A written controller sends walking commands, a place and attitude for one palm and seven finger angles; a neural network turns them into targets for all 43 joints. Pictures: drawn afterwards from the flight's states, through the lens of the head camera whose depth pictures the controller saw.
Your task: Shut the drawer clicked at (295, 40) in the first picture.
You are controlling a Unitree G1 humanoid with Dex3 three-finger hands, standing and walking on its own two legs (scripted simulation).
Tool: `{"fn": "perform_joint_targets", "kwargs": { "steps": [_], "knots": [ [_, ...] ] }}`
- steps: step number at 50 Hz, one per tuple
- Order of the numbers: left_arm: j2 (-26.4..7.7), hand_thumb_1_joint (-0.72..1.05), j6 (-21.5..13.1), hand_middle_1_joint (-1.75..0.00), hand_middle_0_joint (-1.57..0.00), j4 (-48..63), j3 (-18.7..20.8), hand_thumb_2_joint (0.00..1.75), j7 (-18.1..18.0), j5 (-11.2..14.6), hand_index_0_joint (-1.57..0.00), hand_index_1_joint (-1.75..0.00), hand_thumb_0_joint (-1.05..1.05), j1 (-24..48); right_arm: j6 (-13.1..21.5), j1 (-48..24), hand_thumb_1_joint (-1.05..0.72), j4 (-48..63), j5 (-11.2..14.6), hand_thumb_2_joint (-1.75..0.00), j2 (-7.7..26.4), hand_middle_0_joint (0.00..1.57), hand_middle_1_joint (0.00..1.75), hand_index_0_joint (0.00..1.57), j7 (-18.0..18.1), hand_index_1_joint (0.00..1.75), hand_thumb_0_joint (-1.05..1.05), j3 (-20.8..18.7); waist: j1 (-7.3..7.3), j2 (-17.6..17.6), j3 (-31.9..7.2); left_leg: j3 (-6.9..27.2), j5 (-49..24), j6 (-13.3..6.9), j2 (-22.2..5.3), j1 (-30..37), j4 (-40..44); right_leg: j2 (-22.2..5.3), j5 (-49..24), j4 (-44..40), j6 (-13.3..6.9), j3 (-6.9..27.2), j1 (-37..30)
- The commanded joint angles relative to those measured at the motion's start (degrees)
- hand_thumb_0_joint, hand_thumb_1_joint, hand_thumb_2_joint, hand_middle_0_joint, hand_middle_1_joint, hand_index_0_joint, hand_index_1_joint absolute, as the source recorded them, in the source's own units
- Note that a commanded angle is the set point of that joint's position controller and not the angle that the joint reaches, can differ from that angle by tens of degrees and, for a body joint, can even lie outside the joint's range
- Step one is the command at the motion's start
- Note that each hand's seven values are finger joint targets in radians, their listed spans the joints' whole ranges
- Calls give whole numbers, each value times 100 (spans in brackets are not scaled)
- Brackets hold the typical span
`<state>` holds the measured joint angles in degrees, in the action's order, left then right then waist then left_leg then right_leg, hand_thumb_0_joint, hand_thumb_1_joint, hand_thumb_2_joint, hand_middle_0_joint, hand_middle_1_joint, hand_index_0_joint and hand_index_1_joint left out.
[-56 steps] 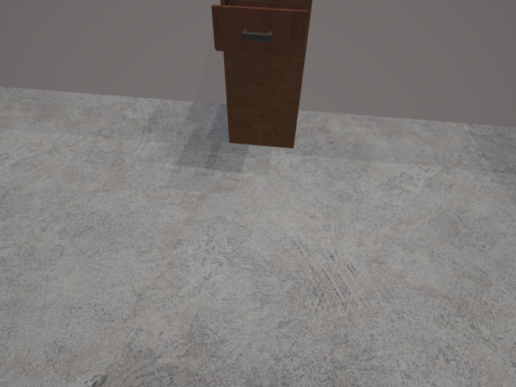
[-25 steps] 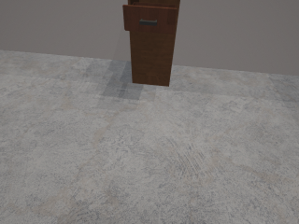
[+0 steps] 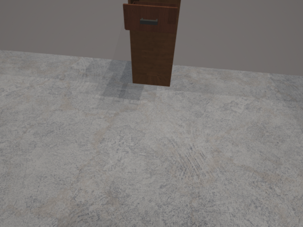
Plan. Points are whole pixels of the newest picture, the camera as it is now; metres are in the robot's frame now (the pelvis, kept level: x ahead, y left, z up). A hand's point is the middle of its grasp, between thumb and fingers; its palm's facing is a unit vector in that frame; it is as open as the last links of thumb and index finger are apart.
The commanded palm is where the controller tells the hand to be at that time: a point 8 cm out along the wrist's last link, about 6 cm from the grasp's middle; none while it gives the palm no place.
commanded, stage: look at it before walking up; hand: left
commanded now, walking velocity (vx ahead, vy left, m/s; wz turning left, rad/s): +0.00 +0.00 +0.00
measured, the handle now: (149, 20) +1.35 +0.09 +0.01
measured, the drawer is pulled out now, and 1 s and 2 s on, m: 0.28 0.28 0.28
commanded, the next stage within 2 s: walk to a spot facing it in 0.42 s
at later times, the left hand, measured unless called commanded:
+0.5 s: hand out of the picture +0.07 +0.24 -0.16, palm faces -0.02 -0.95 -0.32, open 7.4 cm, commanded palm none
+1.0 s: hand out of the picture +0.10 +0.20 -0.19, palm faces -0.09 -0.99 -0.12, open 7.4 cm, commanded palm none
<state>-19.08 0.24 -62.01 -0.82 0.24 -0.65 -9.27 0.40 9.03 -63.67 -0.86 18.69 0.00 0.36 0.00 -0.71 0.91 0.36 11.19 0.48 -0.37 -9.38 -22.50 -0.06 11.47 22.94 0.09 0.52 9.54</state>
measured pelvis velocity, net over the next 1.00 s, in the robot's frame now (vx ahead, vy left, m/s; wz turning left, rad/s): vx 0.11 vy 0.02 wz -0.08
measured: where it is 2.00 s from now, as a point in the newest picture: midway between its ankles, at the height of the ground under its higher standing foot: (160, 187)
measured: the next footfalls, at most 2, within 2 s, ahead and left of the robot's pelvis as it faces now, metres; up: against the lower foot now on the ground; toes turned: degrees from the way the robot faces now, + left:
right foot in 1.22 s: +0.35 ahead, -0.14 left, +0.00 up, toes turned -15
left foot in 1.66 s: +0.52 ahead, +0.08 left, +0.00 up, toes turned +4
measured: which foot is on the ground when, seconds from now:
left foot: down 0.00-1.00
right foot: down 0.00-0.84, up 0.86-1.00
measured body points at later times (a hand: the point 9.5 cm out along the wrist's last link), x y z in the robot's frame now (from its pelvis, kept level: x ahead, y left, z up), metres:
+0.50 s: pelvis +0.01 +0.00 +0.00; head +0.00 +0.00 +0.45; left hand +0.07 +0.29 -0.13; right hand +0.09 -0.29 -0.13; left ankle +0.01 +0.13 -0.74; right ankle +0.01 -0.12 -0.74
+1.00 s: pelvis +0.11 +0.02 -0.01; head +0.12 +0.05 +0.44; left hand +0.10 +0.25 -0.18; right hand +0.00 -0.19 -0.15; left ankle +0.01 +0.13 -0.74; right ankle +0.09 -0.11 -0.67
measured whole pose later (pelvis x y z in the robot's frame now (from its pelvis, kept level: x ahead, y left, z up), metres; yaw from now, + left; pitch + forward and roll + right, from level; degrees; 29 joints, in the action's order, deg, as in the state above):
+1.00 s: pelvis +0.11 +0.02 -0.01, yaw -5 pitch -1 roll -1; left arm -10.7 1.2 -63.8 1.7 1.4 -1.5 -19.3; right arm 4.6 26.7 -65.7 -1.6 7.4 1.8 -0.1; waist -2.0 -1.9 1.4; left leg -5.8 22.5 -1.1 -2.2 -0.5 -23.8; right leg -1.5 23.4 61.2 -1.5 -2.8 26.8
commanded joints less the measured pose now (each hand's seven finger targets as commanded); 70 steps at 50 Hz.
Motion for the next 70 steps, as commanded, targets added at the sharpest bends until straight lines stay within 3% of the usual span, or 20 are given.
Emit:
{"fn": "perform_joint_targets", "kwargs": {
  "steps": [1, 26, 28, 33, 39, 41, 42, 43, 46, 48, 54, 57, 59, 60, 61, 62, 63, 65, 68, 70],
  "knots": [
    [-1164, 90, -168, -30, -20, 340, 247, 90, -87, -1, -20, -30, 0, 212, 151, -285, -90, 366, 35, -90, 1169, 20, 30, 20, 53, 30, 0, -231, 14, 53, -154, 566, -342, -212, -625, -21, 411, -672, -96, -502, -185, 613, 67],
    [-1179, 90, -182, -30, -20, 315, 243, 90, -94, -1, -20, -30, 0, 204, 140, -418, -90, 363, 40, -90, 1189, 20, 30, 20, 60, 30, 0, -217, 22, 103, -170, 552, -656, -194, -645, 166, 470, -697, -559, -548, -176, 575, -84],
    [-474, 90, -63, -30, -20, 131, 94, 90, -110, -6, -20, -30, 0, -220, 33, -25, -90, 202, -10, -90, 443, 20, 30, 20, 31, 30, 0, -49, 22, -43, -187, 370, 219, -87, -552, 134, 324, -635, 567, -566, -100, 618, 0],
    [-610, 90, 15, -30, -20, 169, 248, 90, -1, -65, -20, -30, 0, -651, -4, 274, -90, 264, -77, -90, 394, 20, 30, 20, -7, 30, 0, -115, 106, -462, 599, 75, 2009, -118, -266, -889, -263, -715, 2696, -817, -436, 1252, 439],
    [-482, 90, -125, -30, -20, 219, 398, 90, -11, -24, -20, -30, 0, -1049, 192, 757, -90, 319, -19, -90, 66, 20, 30, 20, 12, 30, 0, -186, -25, -505, 648, -348, 1317, -151, -276, -661, -852, -976, 1929, -577, -850, 1497, 551],
    [-152, 90, -130, -30, -20, 297, 371, 90, 4, -38, -20, -30, 0, -817, 261, 1391, -90, 121, -21, -90, 113, 20, 30, 20, 39, 30, 0, -227, -311, 338, 806, 275, 1336, -341, -673, 297, -1, -380, 1493, 515, -592, 795, 1523],
    [161, 90, -154, -30, -20, 427, 325, 90, 29, -36, -20, -30, 0, -591, 309, 2090, -90, -111, -65, -90, 442, 20, 30, 20, 74, 30, 0, -334, -572, 1536, 759, 1594, 1236, -757, -1600, 1050, 752, 190, 1270, 2169, -333, -92, 2416],
    [253, 90, -234, -30, -20, 676, 294, 90, -1, -61, -20, -30, 0, -52, 342, 2671, -90, -270, -78, -90, 482, 20, 30, 20, 144, 30, 0, -373, -749, 1702, 1041, 2357, 221, -1104, -2252, 1464, 1171, 173, 1932, 3236, -228, -246, 3362],
    [326, 90, -296, -30, -20, 612, 364, 90, 38, -80, -20, -30, 0, -17, 443, 2588, -90, -265, -45, -90, -30, 20, 30, 20, 228, 30, 0, -248, -508, 564, 1039, 1568, -2010, -1301, -2255, 1611, 768, -428, 1496, 4189, -220, 58, 3699],
    [556, 90, -222, -30, -20, 595, 357, 90, 114, -68, -20, -30, 0, -114, 496, 2316, -90, -201, -43, -90, -115, 20, 30, 20, 241, 30, 0, -242, -272, 633, 969, 882, -1669, -1105, -1924, 1275, 980, -515, 1051, 4075, -151, -101, 3414],
    [867, 90, -180, -30, -20, 823, 292, 90, 218, -23, -20, -30, 0, 521, 530, 2462, -90, -429, -47, -90, -362, 20, 30, 20, 249, 30, 0, -221, -241, 973, 1041, -350, -2371, -762, -1291, 753, 1216, -235, -10, 2038, -218, -976, 2216],
    [723, 90, -213, -30, -20, 671, 347, 90, 170, -40, -20, -30, 0, 49, 499, 2416, -90, -510, -5, -90, -180, 20, 30, 20, 256, 30, 0, -282, 48, 967, 597, -623, -4105, -736, -1421, 944, 460, 32, -117, 1552, -453, -1065, 1213],
    [484, 90, -261, -30, -20, 343, 443, 90, 112, -83, -20, -30, 0, -1012, 480, 2282, -90, -484, 19, -90, -84, 20, 30, 20, 237, 30, 0, -318, 540, 801, -62, -783, -4385, -550, -1286, 790, -870, 183, -397, 1037, -561, -1096, -148],
    [151, 90, -334, -30, -20, 127, 553, 90, 63, -125, -20, -30, 0, -1796, 475, 2223, -90, -431, 38, -90, -189, 20, 30, 20, 194, 30, 0, -317, 904, 434, -435, -801, -3352, -359, -1160, -108, -2089, -142, -516, 871, -687, -686, -1477],
    [-430, 90, -396, -30, -20, 8, 715, 90, -22, -149, -20, -30, 0, -2352, 481, 2471, -90, -310, 109, -90, -553, 20, 30, 20, 130, 30, 0, -260, 1012, -787, -1080, -947, -146, -174, -500, -1530, -4154, -1708, -117, 476, -1269, 1335, -2610],
    [-771, 90, -381, -30, -20, -59, 771, 90, -47, -36, -20, -30, 0, -2419, 470, 2424, -90, -132, 114, -90, -692, 20, 30, 20, 151, 30, 0, -262, 784, -1160, -1414, -377, 2079, -183, -92, -2229, -5833, -2733, -1, -411, -1691, 3288, -2503],
    [-605, 90, -335, -30, -20, 68, 750, 90, -58, 45, -20, -30, 0, -1917, 439, 1989, -90, -50, 110, -90, -651, 20, 30, 20, 142, 30, 0, -314, 707, -451, -603, -13, 1720, -285, -466, -2566, -6119, -2646, 683, -791, -1671, 2899, -1816],
    [-64, 90, -360, -30, -20, 289, 571, 90, -83, 6, -20, -30, 0, -1004, 358, 1651, -90, 16, 36, -90, -748, 20, 30, 20, 84, 30, 0, -329, 259, -258, 209, 61, 910, -253, -892, -2382, -5741, -2220, 1229, -1043, -1230, 1942, 25],
    [368, 90, -404, -30, -20, 377, 422, 90, -107, -70, -20, -30, 0, -520, 100, 1919, -90, -31, -72, -90, -963, 20, 30, 20, 52, 30, 0, -327, -247, -246, 536, -93, 623, -99, -956, -1817, -4968, -1714, 1040, -1342, -949, 701, 1365],
    [351, 90, -431, -30, -20, 341, 424, 90, -101, -86, -20, -30, 0, -534, 28, 1935, -90, 29, -69, -90, -997, 20, 30, 20, 7, 30, 0, -359, -365, -396, 535, -253, 381, 4, -962, -1631, -4416, -1522, 1043, -1487, -885, 292, 1724]
  ]
}}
